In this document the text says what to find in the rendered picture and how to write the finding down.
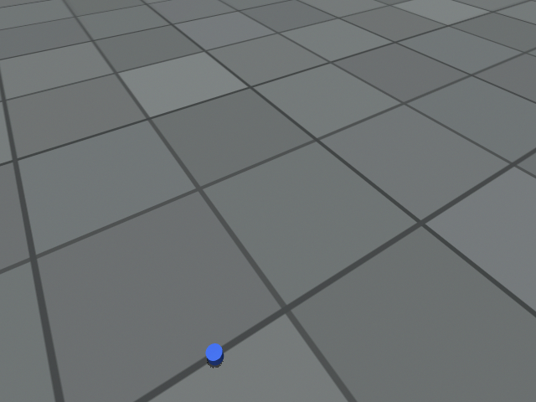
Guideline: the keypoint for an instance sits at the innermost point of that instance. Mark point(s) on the tin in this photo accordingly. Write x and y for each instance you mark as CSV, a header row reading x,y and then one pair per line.
x,y
214,354

